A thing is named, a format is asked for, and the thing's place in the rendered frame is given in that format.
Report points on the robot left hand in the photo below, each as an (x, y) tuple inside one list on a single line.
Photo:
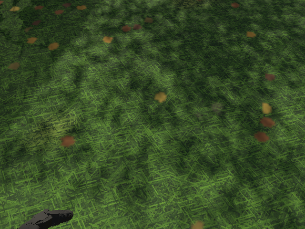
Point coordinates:
[(46, 218)]

